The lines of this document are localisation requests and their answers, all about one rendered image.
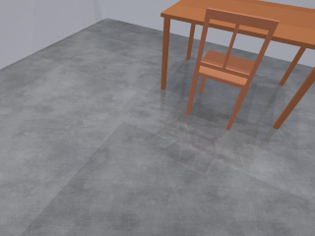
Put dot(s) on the chair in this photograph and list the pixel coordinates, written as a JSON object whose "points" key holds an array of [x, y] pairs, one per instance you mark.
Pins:
{"points": [[225, 68]]}

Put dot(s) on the table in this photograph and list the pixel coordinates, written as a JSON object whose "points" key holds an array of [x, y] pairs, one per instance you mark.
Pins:
{"points": [[296, 27]]}

